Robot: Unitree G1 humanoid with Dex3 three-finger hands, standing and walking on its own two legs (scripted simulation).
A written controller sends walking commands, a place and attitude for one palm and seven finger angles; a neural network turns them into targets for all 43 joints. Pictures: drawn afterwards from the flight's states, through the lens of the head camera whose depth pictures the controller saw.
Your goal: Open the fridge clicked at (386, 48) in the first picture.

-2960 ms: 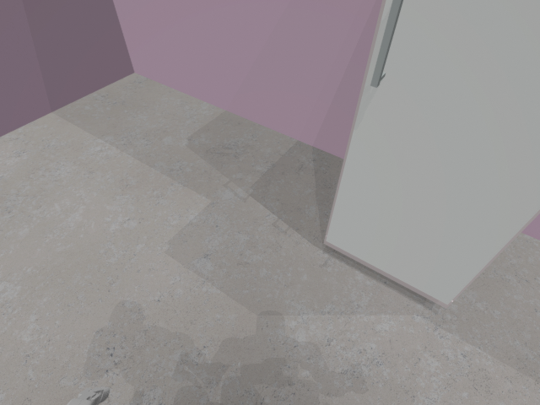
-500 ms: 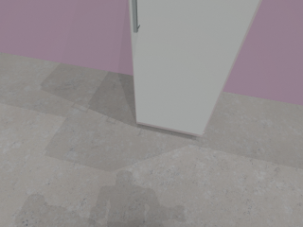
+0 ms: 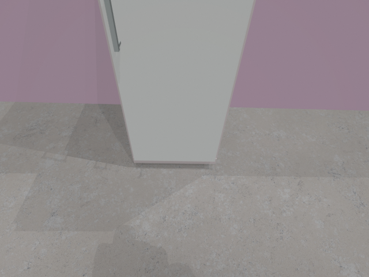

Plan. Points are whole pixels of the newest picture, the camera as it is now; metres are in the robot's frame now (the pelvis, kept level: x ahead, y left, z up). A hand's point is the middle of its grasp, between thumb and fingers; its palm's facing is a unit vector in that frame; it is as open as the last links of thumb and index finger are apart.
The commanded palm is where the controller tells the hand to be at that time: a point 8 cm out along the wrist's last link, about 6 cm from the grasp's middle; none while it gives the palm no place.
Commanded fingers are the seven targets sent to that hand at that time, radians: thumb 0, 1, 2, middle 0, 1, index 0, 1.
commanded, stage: take the last steps up to it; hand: left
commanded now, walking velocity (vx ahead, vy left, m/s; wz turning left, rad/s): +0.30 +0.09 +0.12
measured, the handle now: (110, 9) +0.86 +0.25 +0.20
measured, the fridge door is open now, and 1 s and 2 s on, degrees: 0 0 0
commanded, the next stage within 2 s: come to a stop and stand still in 0.88 s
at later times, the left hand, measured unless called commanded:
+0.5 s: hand out of the picture +0.06 +0.24 -0.21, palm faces +0.16 -0.98 -0.15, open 7.4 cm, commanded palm none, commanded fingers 0.00 0.90 0.90 -0.20 -0.30 -0.20 -0.30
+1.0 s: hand (99, 180) +0.44 +0.27 -0.18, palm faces +0.01 -0.98 -0.20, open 7.4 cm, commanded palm none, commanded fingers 0.00 0.90 0.90 -0.20 -0.30 -0.20 -0.30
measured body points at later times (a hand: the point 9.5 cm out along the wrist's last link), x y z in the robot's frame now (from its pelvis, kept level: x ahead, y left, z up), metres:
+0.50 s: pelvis +0.16 +0.08 -0.03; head +0.19 +0.11 +0.42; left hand +0.05 +0.29 -0.20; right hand +0.26 -0.16 -0.16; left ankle +0.23 +0.18 -0.74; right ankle +0.01 -0.11 -0.71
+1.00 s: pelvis +0.35 +0.10 -0.02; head +0.38 +0.08 +0.43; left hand +0.44 +0.33 -0.16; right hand +0.27 -0.09 -0.18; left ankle +0.23 +0.19 -0.74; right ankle +0.43 +0.00 -0.75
